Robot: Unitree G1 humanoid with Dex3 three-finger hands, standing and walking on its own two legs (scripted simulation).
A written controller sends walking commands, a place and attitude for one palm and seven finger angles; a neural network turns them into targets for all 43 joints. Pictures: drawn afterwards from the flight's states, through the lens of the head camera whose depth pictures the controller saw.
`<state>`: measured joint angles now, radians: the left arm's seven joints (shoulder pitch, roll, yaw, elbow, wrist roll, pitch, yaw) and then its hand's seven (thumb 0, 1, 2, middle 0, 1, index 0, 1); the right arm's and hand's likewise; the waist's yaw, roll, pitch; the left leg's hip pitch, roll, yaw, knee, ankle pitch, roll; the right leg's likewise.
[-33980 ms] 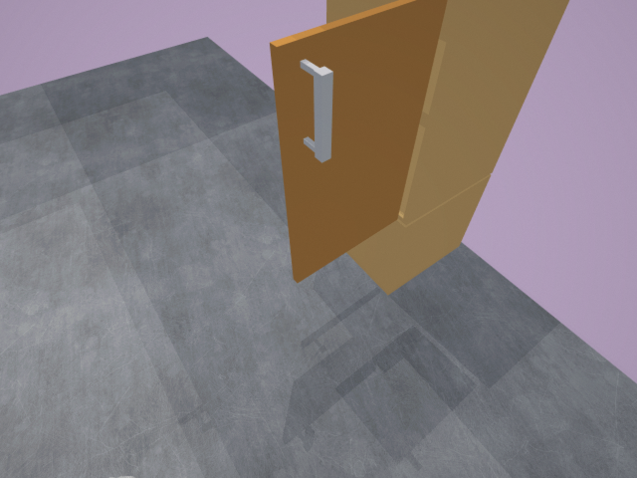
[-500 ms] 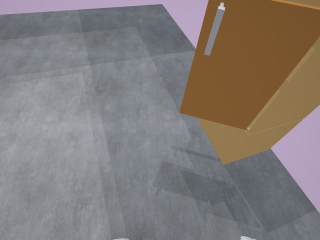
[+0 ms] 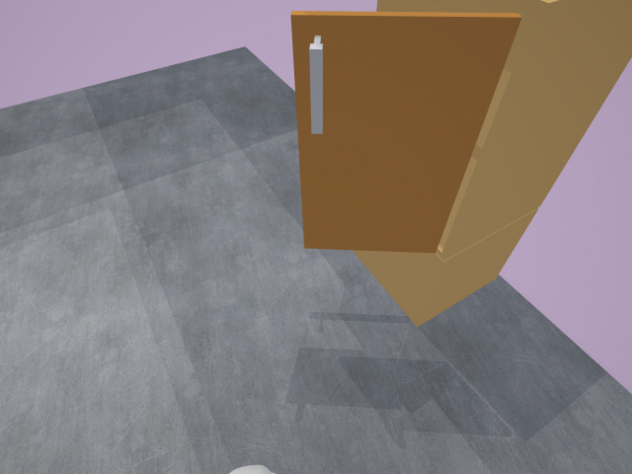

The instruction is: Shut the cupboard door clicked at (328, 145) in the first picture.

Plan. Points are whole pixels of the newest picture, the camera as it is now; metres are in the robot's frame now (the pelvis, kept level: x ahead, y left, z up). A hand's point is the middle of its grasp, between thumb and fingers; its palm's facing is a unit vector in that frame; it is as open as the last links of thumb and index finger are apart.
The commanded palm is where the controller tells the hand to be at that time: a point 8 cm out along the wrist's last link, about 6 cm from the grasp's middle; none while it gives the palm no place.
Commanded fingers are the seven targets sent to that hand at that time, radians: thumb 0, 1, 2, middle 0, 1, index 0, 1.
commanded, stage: take the last steps up to it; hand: left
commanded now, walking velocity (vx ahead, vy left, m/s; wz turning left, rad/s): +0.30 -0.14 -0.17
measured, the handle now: (317, 86) +0.70 +0.02 +0.14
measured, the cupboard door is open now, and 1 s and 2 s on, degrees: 56 56 56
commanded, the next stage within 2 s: come to a stop and stand still in 0.54 s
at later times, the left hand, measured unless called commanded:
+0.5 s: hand (218, 415) +0.24 +0.17 -0.17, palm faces -0.12 -0.98 -0.16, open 7.4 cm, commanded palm none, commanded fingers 0.00 0.90 0.90 -0.20 -0.30 -0.20 -0.30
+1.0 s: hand (276, 359) +0.33 +0.09 -0.17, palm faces -0.04 -0.97 -0.23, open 7.3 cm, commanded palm none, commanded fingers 0.00 0.90 0.90 -0.20 -0.30 -0.20 -0.30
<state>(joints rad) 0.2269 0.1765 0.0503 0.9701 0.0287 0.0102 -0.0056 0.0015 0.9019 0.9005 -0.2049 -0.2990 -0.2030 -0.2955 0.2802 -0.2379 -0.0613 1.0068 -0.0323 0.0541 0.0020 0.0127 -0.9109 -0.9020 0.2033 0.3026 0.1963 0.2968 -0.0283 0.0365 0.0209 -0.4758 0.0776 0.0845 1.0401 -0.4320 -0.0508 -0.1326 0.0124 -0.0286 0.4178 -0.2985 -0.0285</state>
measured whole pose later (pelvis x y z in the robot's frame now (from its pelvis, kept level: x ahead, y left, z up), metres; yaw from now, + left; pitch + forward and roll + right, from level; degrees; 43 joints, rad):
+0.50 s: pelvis +0.14 -0.01 +0.01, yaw -6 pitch +1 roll -2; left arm 0.16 0.23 0.07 1.00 0.04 0.04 -0.04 0.00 0.91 0.90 -0.20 -0.30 -0.20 -0.29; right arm 0.39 -0.15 -0.03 1.05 -0.04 -0.03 -0.02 0.01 -0.91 -0.90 0.21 0.30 0.20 0.30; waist -0.04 -0.02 0.06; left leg -0.09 0.13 0.19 0.35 -0.26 -0.03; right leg -0.57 -0.08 -0.03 0.90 -0.18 0.03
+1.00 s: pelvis +0.24 -0.09 +0.00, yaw -5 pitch +1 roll +0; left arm 0.15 0.15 0.05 1.01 0.03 0.00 0.04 -0.01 0.92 0.90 -0.21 -0.30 -0.21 -0.30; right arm 0.08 -0.22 -0.06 0.97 -0.01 0.07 -0.01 0.01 -0.91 -0.90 0.20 0.30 0.19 0.30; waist 0.02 0.02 0.09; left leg -0.48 -0.01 0.02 1.01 -0.45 -0.07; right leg -0.26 -0.03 -0.11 0.44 -0.20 -0.03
